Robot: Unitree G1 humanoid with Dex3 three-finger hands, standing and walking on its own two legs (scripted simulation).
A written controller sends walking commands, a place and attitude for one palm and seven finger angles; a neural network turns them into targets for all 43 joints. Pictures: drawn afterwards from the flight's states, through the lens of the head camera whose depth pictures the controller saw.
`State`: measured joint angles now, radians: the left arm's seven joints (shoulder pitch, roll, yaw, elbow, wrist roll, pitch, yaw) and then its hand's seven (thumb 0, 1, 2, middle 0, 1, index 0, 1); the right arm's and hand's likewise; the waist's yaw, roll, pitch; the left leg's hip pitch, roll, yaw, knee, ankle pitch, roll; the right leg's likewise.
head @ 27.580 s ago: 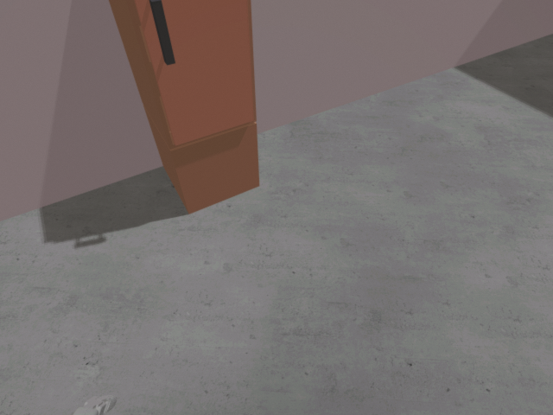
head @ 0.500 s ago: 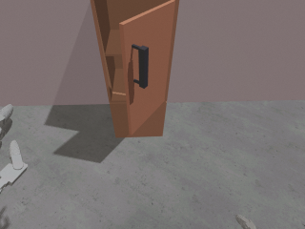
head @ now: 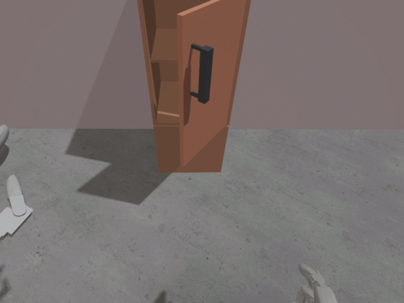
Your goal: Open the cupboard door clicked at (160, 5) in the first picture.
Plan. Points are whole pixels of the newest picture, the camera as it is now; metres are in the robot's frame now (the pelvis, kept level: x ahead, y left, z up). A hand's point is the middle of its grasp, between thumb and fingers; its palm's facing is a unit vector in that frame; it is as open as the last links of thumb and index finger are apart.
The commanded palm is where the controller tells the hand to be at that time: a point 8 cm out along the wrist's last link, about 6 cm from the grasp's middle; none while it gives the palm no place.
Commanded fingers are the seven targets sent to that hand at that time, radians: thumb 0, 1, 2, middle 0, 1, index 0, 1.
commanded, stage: stop stepping back and stand still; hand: left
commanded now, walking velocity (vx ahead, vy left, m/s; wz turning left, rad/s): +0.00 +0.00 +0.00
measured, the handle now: (199, 74) +0.72 +0.06 +0.09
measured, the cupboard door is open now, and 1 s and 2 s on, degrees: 52 52 52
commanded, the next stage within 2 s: let the arm hang, fingers relaxed in 0.20 s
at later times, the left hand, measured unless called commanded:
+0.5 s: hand out of the picture +0.14 +0.24 -0.09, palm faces +0.05 -0.92 -0.39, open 7.4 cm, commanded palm none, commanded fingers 0.00 0.90 0.90 -0.20 -0.30 -0.20 -0.30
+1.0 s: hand out of the picture -0.03 +0.26 -0.14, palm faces +0.06 -0.94 -0.34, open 7.4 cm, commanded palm none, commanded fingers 0.00 0.90 0.90 -0.20 -0.30 -0.20 -0.30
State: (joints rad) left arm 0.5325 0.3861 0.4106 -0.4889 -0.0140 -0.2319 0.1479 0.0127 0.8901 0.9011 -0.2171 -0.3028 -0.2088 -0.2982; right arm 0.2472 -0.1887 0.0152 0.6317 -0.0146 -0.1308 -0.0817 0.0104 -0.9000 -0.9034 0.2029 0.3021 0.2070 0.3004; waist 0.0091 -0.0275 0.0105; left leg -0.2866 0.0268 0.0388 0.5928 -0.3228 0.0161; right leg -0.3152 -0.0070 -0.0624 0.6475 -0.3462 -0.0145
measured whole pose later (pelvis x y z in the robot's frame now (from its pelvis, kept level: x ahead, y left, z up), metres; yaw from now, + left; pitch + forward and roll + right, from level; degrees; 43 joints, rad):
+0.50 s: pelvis -0.02 +0.01 +0.00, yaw +2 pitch +0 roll +2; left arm 0.26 0.28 0.07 0.52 0.04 0.04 0.01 0.01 0.91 0.90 -0.20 -0.30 -0.19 -0.30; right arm 0.17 -0.30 -0.01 0.82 -0.02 -0.03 0.00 0.01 -0.90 -0.90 0.20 0.30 0.21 0.30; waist -0.03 0.03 0.02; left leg -0.35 -0.05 0.04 0.60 -0.25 0.03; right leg -0.34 -0.01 0.04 0.68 -0.30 -0.02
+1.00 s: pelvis -0.03 +0.02 +0.02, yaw +3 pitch -2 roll -1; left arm 0.24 0.31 0.03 1.12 0.02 0.01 0.00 0.01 0.92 0.90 -0.21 -0.30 -0.20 -0.30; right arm 0.22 -0.27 -0.02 1.10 -0.02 0.02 0.00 0.00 -0.90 -0.90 0.20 0.30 0.21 0.30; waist 0.01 0.04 0.05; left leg -0.24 -0.02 0.00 0.41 -0.14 0.03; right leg -0.20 0.02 0.00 0.41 -0.19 -0.02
